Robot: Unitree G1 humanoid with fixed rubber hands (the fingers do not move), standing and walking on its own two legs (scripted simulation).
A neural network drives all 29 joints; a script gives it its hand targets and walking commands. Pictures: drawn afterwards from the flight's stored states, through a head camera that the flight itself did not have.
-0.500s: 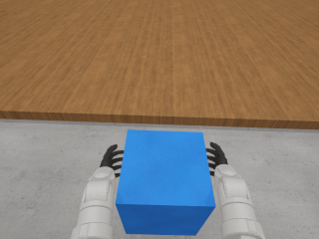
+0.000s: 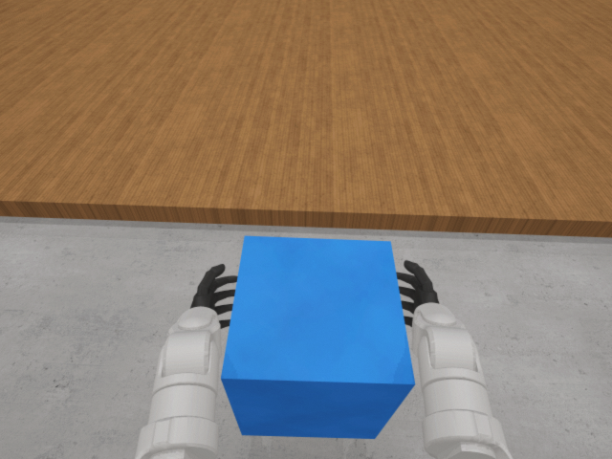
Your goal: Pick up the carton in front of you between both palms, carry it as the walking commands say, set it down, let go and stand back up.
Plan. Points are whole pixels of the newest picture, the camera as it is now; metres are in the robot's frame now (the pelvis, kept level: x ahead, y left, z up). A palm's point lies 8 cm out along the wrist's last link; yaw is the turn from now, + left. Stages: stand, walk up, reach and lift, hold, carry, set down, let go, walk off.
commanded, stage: reach and lift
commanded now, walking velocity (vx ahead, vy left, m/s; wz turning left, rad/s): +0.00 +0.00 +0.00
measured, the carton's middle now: (313, 342) +0.29 +0.00 -0.04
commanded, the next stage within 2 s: hold in 0.44 s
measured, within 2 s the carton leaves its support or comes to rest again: neither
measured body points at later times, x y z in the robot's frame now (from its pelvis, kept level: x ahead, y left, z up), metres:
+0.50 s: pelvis +0.01 +0.00 +0.00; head -0.03 +0.00 +0.45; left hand +0.30 +0.15 +0.03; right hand +0.31 -0.15 +0.04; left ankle +0.01 +0.13 -0.74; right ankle +0.02 -0.13 -0.74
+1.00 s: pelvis +0.00 +0.00 +0.00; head -0.04 +0.00 +0.45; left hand +0.30 +0.15 +0.05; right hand +0.31 -0.15 +0.05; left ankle +0.01 +0.13 -0.74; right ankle +0.01 -0.13 -0.74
